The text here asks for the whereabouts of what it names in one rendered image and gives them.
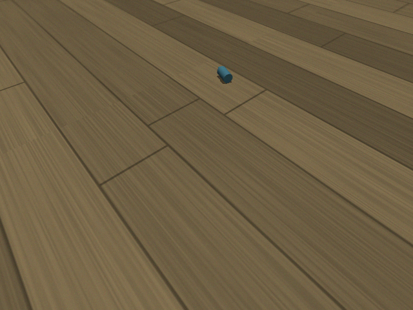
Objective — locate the bottle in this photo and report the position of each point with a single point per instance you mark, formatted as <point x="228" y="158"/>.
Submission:
<point x="225" y="75"/>

